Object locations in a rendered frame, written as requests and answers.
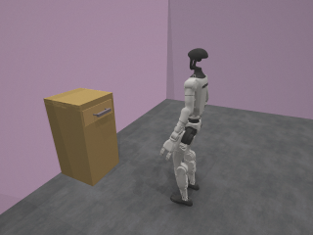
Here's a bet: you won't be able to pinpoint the left robot thigh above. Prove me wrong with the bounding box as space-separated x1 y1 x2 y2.
172 127 194 173

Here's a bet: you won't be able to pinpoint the right robot upper arm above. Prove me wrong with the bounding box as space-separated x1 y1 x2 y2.
205 75 209 101

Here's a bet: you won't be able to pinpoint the drawer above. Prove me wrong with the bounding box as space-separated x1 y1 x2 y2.
82 99 113 126

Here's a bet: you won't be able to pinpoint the left robot hand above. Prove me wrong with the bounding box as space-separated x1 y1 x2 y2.
160 139 176 161

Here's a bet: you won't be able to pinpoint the cabinet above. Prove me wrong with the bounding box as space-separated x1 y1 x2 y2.
43 87 119 186

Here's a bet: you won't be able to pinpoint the robot left foot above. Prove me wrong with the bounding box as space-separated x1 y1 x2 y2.
170 195 193 207

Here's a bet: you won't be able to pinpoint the handle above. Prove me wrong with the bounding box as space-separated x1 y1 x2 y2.
93 108 112 118

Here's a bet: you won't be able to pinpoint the left robot forearm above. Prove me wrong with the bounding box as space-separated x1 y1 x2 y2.
169 108 190 142

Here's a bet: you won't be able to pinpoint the left robot upper arm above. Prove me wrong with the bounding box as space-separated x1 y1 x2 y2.
181 78 198 117

